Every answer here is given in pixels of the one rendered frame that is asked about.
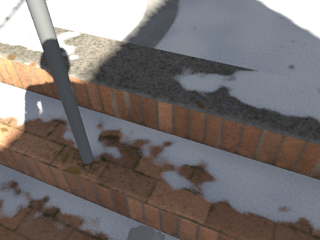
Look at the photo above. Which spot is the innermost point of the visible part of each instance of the robot left thigh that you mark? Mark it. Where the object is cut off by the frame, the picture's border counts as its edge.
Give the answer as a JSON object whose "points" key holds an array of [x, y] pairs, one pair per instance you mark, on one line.
{"points": [[144, 232]]}

